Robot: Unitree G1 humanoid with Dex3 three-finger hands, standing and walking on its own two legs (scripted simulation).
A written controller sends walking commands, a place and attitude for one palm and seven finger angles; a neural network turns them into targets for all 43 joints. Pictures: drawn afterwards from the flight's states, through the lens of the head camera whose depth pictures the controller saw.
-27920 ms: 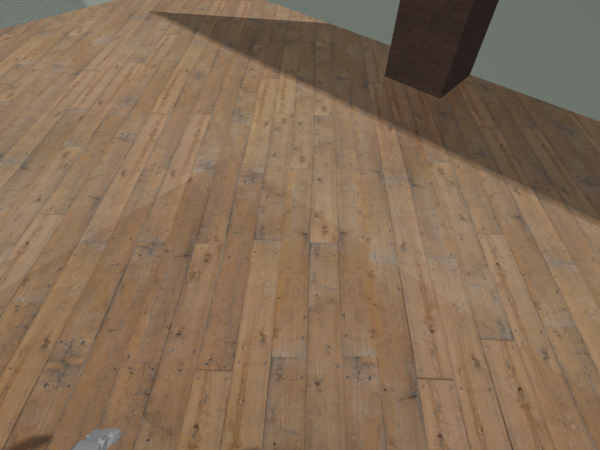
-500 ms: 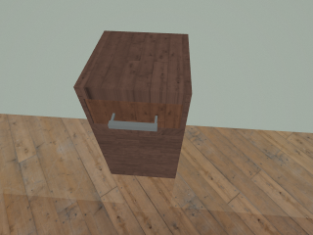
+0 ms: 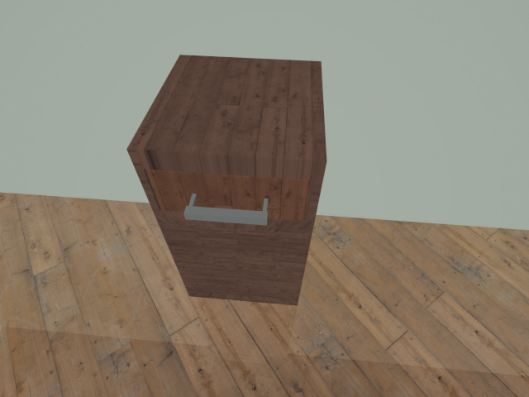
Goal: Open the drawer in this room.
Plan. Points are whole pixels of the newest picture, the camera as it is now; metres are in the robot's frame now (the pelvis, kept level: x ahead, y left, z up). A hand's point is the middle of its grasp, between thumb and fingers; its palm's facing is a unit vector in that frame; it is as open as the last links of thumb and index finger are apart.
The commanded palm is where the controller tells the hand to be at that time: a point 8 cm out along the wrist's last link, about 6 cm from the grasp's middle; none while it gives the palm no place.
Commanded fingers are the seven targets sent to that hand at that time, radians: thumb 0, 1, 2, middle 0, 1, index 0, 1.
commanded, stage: shuffle to correct the standing spot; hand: left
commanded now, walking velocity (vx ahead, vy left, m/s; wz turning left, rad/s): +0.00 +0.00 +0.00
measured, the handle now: (227, 208) +0.55 +0.12 -0.13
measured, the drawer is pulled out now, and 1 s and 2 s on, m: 0.00 0.00 0.00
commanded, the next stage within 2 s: come to a stop and stand still in 0.08 s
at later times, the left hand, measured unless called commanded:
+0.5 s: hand out of the picture +0.02 +0.14 -0.18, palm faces +0.04 -0.98 -0.21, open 7.3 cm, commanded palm none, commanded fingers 0.00 0.90 0.90 -0.20 -0.30 -0.20 -0.30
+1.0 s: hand out of the picture +0.01 +0.20 -0.17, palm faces +0.02 -0.98 -0.21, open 7.3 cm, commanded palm none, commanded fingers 0.00 0.90 0.90 -0.20 -0.30 -0.20 -0.30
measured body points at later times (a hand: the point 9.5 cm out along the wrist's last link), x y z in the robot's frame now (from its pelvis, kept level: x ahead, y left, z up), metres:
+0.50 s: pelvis +0.02 -0.03 +0.00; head +0.05 -0.04 +0.45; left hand +0.02 +0.19 -0.16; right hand +0.04 -0.26 -0.17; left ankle -0.01 +0.11 -0.74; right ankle -0.03 -0.10 -0.74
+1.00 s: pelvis -0.02 +0.02 +0.00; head -0.02 +0.02 +0.45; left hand +0.01 +0.26 -0.16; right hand +0.02 -0.21 -0.15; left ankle -0.01 +0.11 -0.74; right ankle -0.03 -0.10 -0.74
